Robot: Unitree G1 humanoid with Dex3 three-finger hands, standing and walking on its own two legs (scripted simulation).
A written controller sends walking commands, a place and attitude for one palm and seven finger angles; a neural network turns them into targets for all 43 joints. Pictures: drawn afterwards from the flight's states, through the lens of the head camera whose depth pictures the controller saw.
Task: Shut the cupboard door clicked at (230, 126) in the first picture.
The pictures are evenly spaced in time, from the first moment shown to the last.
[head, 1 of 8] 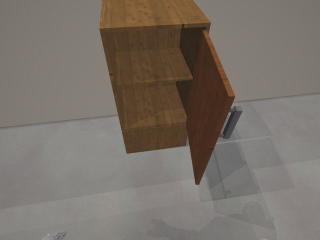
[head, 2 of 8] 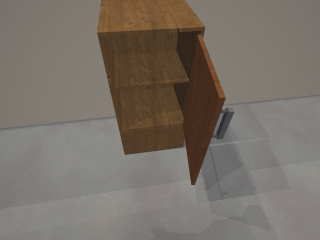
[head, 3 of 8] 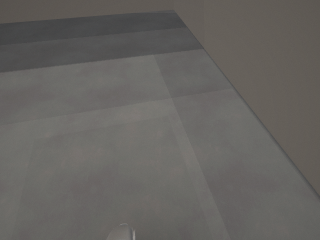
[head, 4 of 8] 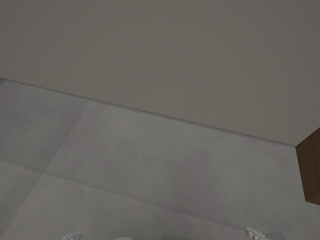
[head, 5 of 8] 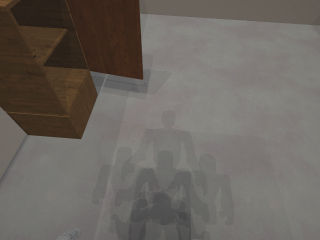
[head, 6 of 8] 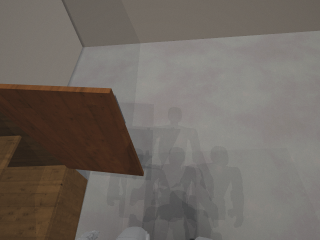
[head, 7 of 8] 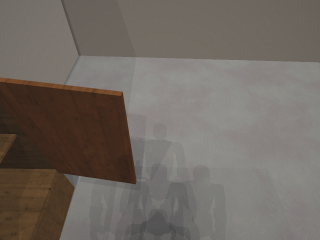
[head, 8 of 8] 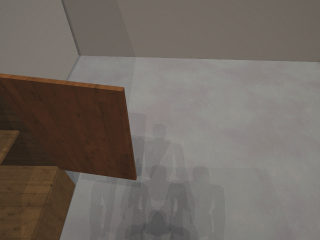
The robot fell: no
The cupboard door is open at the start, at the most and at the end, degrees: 82 82 82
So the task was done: no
